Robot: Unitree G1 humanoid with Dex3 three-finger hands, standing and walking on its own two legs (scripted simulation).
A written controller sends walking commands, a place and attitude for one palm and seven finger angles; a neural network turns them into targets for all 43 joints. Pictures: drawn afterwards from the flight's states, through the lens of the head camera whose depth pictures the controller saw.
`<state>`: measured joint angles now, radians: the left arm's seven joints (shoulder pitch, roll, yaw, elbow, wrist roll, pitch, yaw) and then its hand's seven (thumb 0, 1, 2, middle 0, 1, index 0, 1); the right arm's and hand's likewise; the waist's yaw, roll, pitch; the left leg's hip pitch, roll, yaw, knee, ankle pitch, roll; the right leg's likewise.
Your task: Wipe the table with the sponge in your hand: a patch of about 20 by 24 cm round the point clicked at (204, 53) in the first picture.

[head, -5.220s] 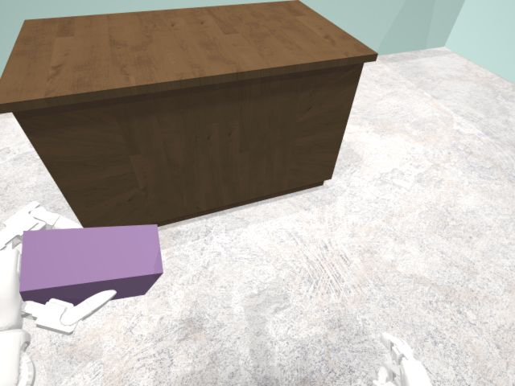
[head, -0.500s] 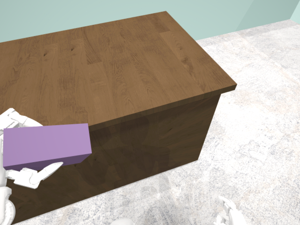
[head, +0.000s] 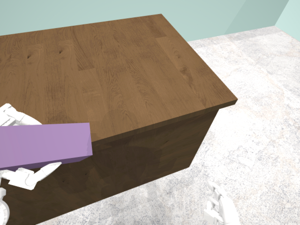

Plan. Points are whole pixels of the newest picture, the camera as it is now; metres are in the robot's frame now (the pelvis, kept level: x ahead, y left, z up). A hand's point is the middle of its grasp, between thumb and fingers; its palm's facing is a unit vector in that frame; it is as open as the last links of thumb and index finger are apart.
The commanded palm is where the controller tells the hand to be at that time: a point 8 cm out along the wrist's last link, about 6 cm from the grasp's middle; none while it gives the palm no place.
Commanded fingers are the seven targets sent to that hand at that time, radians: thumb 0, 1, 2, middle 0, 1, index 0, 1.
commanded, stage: come to a stop and stand still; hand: left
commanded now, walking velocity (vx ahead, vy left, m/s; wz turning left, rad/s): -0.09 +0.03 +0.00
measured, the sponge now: (61, 146) +0.24 +0.19 +0.15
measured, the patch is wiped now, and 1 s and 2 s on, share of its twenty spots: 0.00 0.00 0.00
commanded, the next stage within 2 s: look again from close up in 0.88 s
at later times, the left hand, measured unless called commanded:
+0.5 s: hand out of the picture +0.20 +0.28 +0.21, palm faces +0.53 -0.74 -0.41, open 9.9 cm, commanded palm +0.12 +0.27 +0.18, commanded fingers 0.00 0.10 1.30 -1.20 -1.60 -1.20 -1.60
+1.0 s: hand out of the picture +0.18 +0.29 +0.17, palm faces +0.47 -0.82 -0.33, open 9.9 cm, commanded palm +0.12 +0.31 +0.18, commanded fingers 0.00 0.10 1.30 -1.20 -1.60 -1.20 -1.60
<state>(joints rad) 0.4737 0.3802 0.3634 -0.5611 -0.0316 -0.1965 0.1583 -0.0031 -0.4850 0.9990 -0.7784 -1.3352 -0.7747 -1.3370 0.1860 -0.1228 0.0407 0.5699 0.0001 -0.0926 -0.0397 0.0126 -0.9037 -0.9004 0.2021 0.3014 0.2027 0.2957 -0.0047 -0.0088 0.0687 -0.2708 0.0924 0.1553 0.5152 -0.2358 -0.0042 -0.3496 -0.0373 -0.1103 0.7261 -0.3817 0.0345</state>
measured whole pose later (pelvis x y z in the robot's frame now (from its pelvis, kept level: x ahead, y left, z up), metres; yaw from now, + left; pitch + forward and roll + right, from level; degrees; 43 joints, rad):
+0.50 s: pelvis -0.04 -0.01 -0.01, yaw +1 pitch -1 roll +0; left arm 0.19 0.53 0.47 -0.33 -0.05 -0.27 0.14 0.00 -0.49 1.00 -0.78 -1.34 -0.78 -1.34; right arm 0.26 -0.25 0.02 0.55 0.00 -0.12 -0.05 0.01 -0.91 -0.90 0.20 0.30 0.20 0.29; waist 0.05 -0.03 0.06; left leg -0.27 0.03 0.07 0.59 -0.30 0.00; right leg -0.33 -0.03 -0.14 0.55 -0.20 -0.05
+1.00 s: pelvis -0.04 +0.04 +0.00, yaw -1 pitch -2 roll +0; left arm 0.36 0.30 0.36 -0.41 -0.01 -0.19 0.15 0.00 -0.48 1.00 -0.77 -1.34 -0.77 -1.34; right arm 0.24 -0.20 0.05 0.60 -0.02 -0.16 -0.02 0.02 -0.90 -0.90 0.21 0.30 0.21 0.30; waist 0.03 0.00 0.05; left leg -0.19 -0.02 0.12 0.47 -0.25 0.06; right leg -0.26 -0.04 -0.04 0.42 -0.13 0.02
